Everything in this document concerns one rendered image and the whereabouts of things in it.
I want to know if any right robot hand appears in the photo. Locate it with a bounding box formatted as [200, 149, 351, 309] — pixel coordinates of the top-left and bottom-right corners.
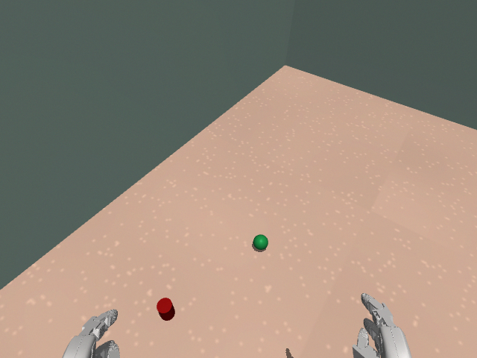
[353, 293, 412, 358]

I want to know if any left robot hand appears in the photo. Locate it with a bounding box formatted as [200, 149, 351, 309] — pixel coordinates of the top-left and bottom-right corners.
[62, 310, 120, 358]

